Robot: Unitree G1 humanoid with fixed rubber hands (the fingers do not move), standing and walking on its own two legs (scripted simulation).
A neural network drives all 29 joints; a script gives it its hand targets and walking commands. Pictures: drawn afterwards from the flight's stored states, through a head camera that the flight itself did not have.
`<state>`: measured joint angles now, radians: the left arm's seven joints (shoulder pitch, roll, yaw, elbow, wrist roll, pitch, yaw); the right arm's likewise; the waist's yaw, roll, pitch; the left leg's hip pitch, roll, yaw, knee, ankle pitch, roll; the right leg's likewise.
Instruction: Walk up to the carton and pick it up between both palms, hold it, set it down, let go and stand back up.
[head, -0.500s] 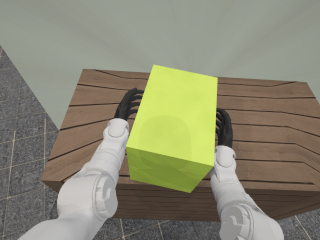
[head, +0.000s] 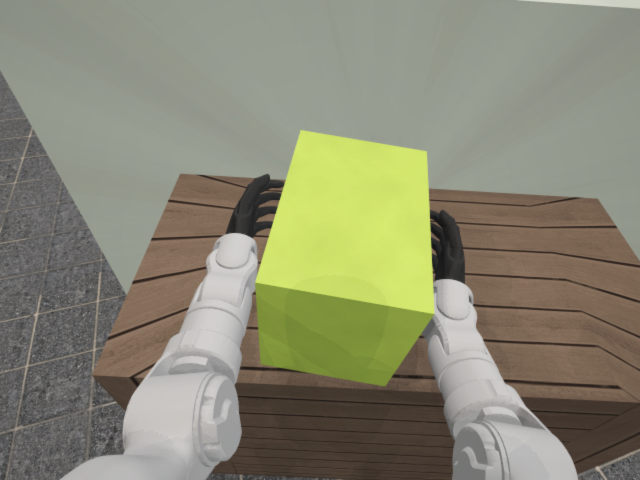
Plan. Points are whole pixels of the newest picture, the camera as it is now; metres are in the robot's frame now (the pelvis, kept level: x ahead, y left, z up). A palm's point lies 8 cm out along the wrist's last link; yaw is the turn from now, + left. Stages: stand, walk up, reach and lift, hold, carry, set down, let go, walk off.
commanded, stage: reach and lift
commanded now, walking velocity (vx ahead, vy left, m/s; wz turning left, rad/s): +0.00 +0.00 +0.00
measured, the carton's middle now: (343, 258) +0.40 -0.03 +0.04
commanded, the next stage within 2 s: none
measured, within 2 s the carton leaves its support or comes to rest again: neither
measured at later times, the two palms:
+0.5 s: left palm (228, 223) +0.38 +0.12 +0.14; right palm (451, 258) +0.34 -0.15 +0.11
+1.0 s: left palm (219, 218) +0.35 +0.12 +0.17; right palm (462, 244) +0.33 -0.15 +0.15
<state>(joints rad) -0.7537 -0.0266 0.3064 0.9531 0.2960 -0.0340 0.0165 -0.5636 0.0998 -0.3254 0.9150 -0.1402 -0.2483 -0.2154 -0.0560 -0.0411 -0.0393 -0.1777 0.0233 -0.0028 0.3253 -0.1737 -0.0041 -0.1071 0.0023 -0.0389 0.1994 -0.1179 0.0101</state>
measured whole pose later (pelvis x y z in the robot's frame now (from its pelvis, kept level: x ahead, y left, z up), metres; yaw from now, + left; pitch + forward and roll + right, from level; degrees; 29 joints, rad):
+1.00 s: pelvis -0.02 -0.01 +0.00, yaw +1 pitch -9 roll -1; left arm -0.60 -0.09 0.26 0.22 0.38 0.56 -0.02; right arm -0.58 0.02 -0.04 0.60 0.12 0.13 -0.21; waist -0.10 -0.07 0.06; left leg -0.01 0.02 -0.02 0.34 -0.18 -0.01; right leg 0.05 0.00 -0.06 0.26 -0.15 0.00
